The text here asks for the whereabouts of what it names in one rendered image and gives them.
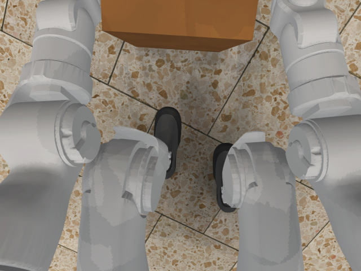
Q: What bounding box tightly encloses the right robot thigh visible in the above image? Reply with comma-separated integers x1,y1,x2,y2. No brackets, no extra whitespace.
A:
223,141,304,271

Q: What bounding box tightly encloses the left robot shin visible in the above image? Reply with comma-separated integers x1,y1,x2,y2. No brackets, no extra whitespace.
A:
82,126,171,193

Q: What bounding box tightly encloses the right robot upper arm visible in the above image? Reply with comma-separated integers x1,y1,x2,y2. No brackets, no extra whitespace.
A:
285,114,361,271

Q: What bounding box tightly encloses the carton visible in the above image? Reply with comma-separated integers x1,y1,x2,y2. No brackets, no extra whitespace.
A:
100,0,258,52

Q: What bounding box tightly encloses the left robot upper arm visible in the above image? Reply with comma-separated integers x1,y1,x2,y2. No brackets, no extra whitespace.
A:
0,100,101,271

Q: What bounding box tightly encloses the robot left forearm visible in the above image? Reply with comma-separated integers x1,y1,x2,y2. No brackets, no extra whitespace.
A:
3,0,102,111

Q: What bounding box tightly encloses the robot right forearm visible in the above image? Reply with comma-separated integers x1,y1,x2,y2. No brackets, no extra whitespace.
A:
270,0,361,120

